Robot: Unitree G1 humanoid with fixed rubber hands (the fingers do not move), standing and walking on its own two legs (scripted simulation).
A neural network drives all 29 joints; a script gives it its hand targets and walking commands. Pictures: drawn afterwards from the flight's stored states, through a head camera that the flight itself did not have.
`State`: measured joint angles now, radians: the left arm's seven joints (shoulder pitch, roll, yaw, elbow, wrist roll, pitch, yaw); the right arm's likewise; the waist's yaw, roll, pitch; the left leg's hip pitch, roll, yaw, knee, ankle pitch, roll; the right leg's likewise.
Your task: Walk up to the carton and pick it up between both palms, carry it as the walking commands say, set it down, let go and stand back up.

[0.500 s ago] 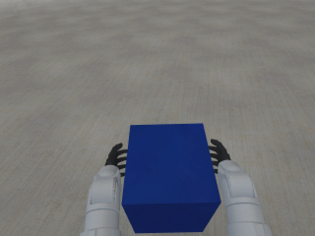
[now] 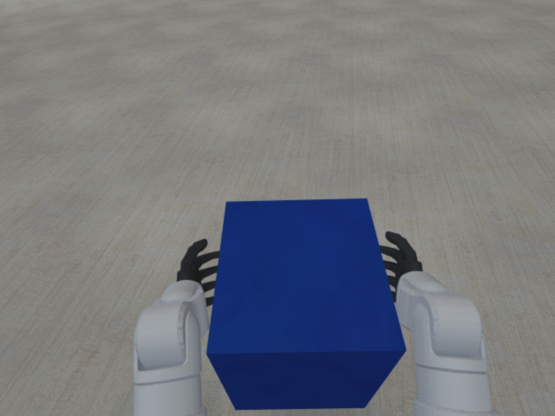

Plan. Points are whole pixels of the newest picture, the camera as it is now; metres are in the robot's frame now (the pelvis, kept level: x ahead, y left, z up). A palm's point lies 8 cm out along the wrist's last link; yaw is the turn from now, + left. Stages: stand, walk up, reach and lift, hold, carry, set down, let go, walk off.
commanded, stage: carry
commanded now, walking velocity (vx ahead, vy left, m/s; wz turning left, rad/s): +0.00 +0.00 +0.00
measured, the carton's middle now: (298, 309) +0.29 -0.01 +0.03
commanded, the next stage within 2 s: none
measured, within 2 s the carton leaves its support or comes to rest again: neither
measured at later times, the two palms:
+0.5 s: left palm (175, 306) +0.26 +0.15 +0.10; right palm (399, 288) +0.27 -0.13 +0.10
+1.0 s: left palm (173, 291) +0.28 +0.16 +0.10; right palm (390, 271) +0.29 -0.13 +0.10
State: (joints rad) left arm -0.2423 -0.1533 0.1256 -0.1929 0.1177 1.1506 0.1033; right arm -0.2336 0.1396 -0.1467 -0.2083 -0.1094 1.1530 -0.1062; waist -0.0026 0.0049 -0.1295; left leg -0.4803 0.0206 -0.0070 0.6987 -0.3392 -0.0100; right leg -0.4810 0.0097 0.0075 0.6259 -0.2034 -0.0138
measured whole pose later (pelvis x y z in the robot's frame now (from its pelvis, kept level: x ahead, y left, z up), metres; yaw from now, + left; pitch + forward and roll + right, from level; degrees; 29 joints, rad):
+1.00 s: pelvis +0.02 +0.01 +0.01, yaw +2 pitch +3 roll +0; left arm -0.18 -0.14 0.09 -0.25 0.12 1.20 0.10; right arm -0.20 0.14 -0.11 -0.24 -0.13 1.20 -0.09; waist 0.00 -0.01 -0.14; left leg -0.34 0.00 0.00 0.54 -0.26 0.00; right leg -0.39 -0.02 -0.01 0.54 -0.20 0.01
